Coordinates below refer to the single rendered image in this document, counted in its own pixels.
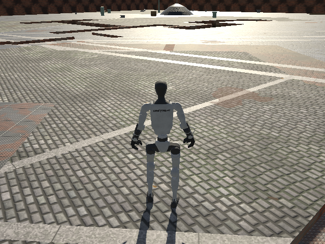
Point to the robot left upper arm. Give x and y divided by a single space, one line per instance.
142 116

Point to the robot right hand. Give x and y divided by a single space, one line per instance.
187 140

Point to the robot right forearm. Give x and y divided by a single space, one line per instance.
188 131

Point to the robot right upper arm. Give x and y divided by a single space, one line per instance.
180 113

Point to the robot left foot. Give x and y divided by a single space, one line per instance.
150 198

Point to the robot left hand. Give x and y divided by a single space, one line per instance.
135 142

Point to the robot left forearm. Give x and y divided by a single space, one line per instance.
136 134

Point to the robot right shin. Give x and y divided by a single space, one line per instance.
175 184

